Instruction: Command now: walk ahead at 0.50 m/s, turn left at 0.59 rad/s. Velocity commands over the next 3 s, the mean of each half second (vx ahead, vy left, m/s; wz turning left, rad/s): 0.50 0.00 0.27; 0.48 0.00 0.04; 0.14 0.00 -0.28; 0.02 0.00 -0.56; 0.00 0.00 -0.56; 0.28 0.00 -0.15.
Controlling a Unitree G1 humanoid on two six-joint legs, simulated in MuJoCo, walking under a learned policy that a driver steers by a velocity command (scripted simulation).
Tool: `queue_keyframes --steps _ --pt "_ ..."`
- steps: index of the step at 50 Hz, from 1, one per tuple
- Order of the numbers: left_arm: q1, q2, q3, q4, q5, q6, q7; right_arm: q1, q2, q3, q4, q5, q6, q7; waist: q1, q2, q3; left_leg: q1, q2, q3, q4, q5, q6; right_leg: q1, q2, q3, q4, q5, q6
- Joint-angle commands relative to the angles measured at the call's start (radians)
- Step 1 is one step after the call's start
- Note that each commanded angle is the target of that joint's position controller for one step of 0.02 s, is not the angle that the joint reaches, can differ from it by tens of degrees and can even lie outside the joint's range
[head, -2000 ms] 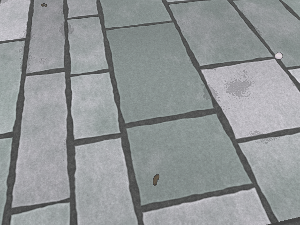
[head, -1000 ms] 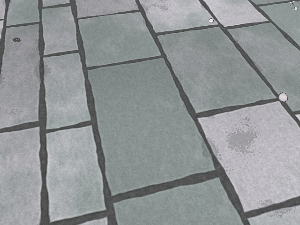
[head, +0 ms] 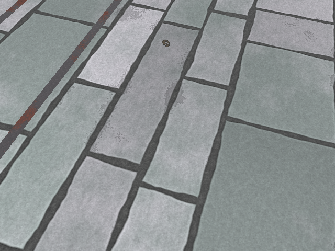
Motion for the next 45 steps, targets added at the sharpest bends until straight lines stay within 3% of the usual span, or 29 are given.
queue_keyframes --steps 1,6,9,12,15,16,17,18,19,20,21,22,23,24,25,28,34,39,41,42,43,44,45 --pt "0.026 0.081 0.026 -0.068 0.020 0.013 0.006 -0.029 -0.143 -0.033 -0.084 0.003 -0.028 -0.019 0.043 0.042 -0.092 0.084 0.259 -0.296 -0.220 0.289 0.194 -0.078 -0.020 0.014 -0.115 0.106 0.030" --pt "-0.136 0.033 0.003 -0.110 0.012 0.009 -0.009 0.064 -0.129 -0.024 -0.044 0.006 -0.022 -0.041 -0.032 0.097 -0.056 0.091 0.201 -0.194 -0.216 0.240 0.117 -0.049 0.031 -0.014 -0.477 0.431 0.033" --pt "-0.218 0.040 0.000 -0.137 -0.001 0.001 -0.025 0.114 -0.142 -0.023 -0.016 0.007 -0.023 -0.040 -0.071 0.111 -0.022 0.134 0.234 -0.229 -0.209 0.161 0.108 -0.035 0.049 -0.019 -0.576 0.478 0.014" --pt "-0.275 0.059 0.002 -0.170 -0.002 -0.011 -0.041 0.158 -0.145 -0.022 0.009 0.007 -0.016 -0.044 -0.088 0.107 -0.002 0.280 0.292 -0.286 -0.145 0.217 0.111 -0.113 0.058 -0.015 -0.630 0.383 -0.020" --pt "-0.225 0.077 0.008 -0.170 -0.004 -0.019 -0.049 0.146 -0.159 -0.026 0.017 0.005 -0.001 -0.051 -0.052 0.134 -0.017 0.346 0.315 -0.304 -0.077 0.393 0.087 -0.040 0.084 -0.039 -0.670 0.258 -0.059" --pt "-0.153 0.094 0.018 -0.154 -0.002 -0.021 -0.045 0.124 -0.165 -0.026 0.012 0.005 0.003 -0.051 -0.010 0.143 -0.059 0.338 0.291 -0.283 -0.008 0.564 0.073 0.079 0.115 -0.068 -0.693 0.247 -0.081" --pt "-0.023 0.125 0.035 -0.121 0.003 -0.022 -0.040 0.097 -0.154 -0.020 0.003 0.002 0.004 -0.048 0.058 0.130 -0.148 0.293 0.239 -0.239 0.134 0.677 0.048 0.282 0.111 -0.068 -0.703 0.305 -0.117" --pt "0.161 0.178 0.047 -0.095 0.017 -0.021 -0.033 0.071 -0.122 -0.003 -0.024 -0.012 0.000 -0.045 0.136 0.061 -0.294 0.117 0.182 -0.199 0.397 0.499 0.015 0.583 -0.043 0.095 -0.663 0.363 -0.193" --pt "0.278 0.237 0.067 -0.059 0.021 -0.011 -0.035 0.218 -0.040 0.020 -0.016 0.004 -0.016 -0.041 0.100 -0.226 -0.430 -0.271 0.014 -0.119 0.778 -0.120 -0.069 0.954 -0.262 0.525 -0.715 0.211 -0.357" --pt "0.285 0.150 0.045 -0.046 -0.009 -0.006 -0.039 0.207 -0.099 0.016 -0.004 0.012 -0.029 -0.037 0.116 -0.221 -0.401 -0.418 0.030 -0.190 0.897 -0.396 -0.069 0.955 -0.296 0.688 -0.815 0.062 -0.355" --pt "0.212 0.106 0.031 -0.057 -0.016 0.002 -0.034 0.103 -0.151 0.002 -0.025 0.026 -0.035 -0.032 0.115 -0.122 -0.230 -0.485 0.087 -0.174 0.924 -0.324 -0.069 0.817 -0.261 0.551 -0.838 0.025 -0.307" --pt "0.144 0.091 0.022 -0.072 -0.006 0.011 -0.031 0.029 -0.144 0.006 -0.043 0.019 -0.037 -0.032 0.090 -0.022 -0.145 -0.462 0.139 -0.125 0.881 -0.238 -0.070 0.671 -0.218 0.429 -0.862 0.087 -0.274" --pt "0.105 0.077 0.015 -0.074 0.001 0.013 -0.035 -0.011 -0.131 0.003 -0.053 0.002 -0.038 -0.032 0.062 0.011 -0.076 -0.441 0.170 -0.100 0.808 -0.189 -0.075 0.552 -0.177 0.359 -0.895 0.174 -0.261" --pt "0.086 0.064 0.008 -0.076 0.010 0.009 -0.036 0.001 -0.122 -0.001 -0.050 -0.005 -0.033 -0.032 0.032 -0.004 -0.067 -0.389 0.199 -0.096 0.757 -0.156 -0.077 0.486 -0.144 0.304 -0.921 0.236 -0.249" --pt "0.082 0.066 0.008 -0.072 0.010 0.007 -0.039 0.025 -0.102 0.001 -0.044 -0.002 -0.027 -0.032 0.016 -0.031 -0.069 -0.350 0.207 -0.086 0.721 -0.141 -0.083 0.446 -0.127 0.270 -0.944 0.276 -0.250" --pt "0.104 0.099 0.017 -0.049 -0.001 -0.001 -0.035 0.003 -0.067 0.011 -0.054 -0.008 -0.015 -0.037 0.007 -0.045 -0.059 -0.356 0.226 -0.055 0.602 -0.087 -0.108 0.399 -0.113 0.178 -0.991 0.388 -0.266" --pt "0.187 0.136 0.024 -0.008 -0.017 0.020 -0.019 -0.198 -0.038 0.027 -0.100 -0.005 -0.029 -0.025 0.075 -0.036 -0.028 -0.321 0.200 -0.015 0.236 0.221 -0.117 0.420 -0.066 0.048 -1.006 0.397 -0.211" --pt "0.258 0.152 0.026 0.034 -0.023 0.042 -0.016 -0.323 -0.057 0.025 -0.149 0.008 -0.041 0.001 0.107 -0.049 0.008 -0.330 0.170 -0.007 0.110 0.176 -0.089 0.543 -0.132 0.079 -0.952 0.378 -0.200" --pt "0.252 0.168 0.031 0.042 -0.024 0.052 -0.010 -0.308 -0.077 0.018 -0.152 0.008 -0.047 0.009 0.081 -0.063 -0.003 -0.283 0.156 0.000 0.073 0.104 -0.063 0.589 -0.154 0.088 -0.904 0.445 -0.182" --pt "0.234 0.178 0.034 0.041 -0.025 0.057 -0.008 -0.257 -0.094 0.010 -0.141 0.005 -0.049 0.009 0.045 -0.070 -0.032 -0.197 0.134 0.020 0.049 0.084 -0.046 0.592 -0.146 0.075 -0.845 0.562 -0.169" --pt "0.220 0.172 0.030 0.039 -0.025 0.061 -0.005 -0.145 -0.125 -0.009 -0.106 0.000 -0.049 0.004 -0.016 -0.058 -0.101 -0.030 0.107 0.046 0.016 0.097 -0.020 0.570 -0.105 0.035 -0.715 0.701 -0.146" --pt "0.213 0.138 0.015 0.024 -0.013 0.060 -0.002 0.027 -0.182 -0.031 -0.064 -0.008 -0.049 -0.006 -0.088 -0.025 -0.227 0.243 0.177 -0.022 0.054 0.136 0.028 0.441 -0.056 -0.008 -0.495 0.647 -0.111" --pt "0.286 0.046 -0.016 -0.011 0.003 0.044 -0.004 0.158 -0.288 -0.054 -0.049 -0.029 -0.043 -0.015 -0.089 0.184 -0.381 0.635 0.433 -0.402 0.057 0.119 0.158 0.069 0.079 -0.074 -0.110 0.250 -0.044"
Next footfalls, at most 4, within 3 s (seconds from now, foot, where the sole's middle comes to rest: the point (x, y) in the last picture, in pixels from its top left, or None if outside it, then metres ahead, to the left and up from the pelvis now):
0.36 right None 0.38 -0.13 -0.78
0.88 left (131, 208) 0.63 0.15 -0.78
1.38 right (181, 181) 0.75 -0.07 -0.78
1.82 left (129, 179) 0.76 0.16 -0.78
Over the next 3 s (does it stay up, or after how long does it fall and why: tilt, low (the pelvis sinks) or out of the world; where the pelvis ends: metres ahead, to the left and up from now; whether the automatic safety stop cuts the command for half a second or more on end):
stays up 0.75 -0.02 0.01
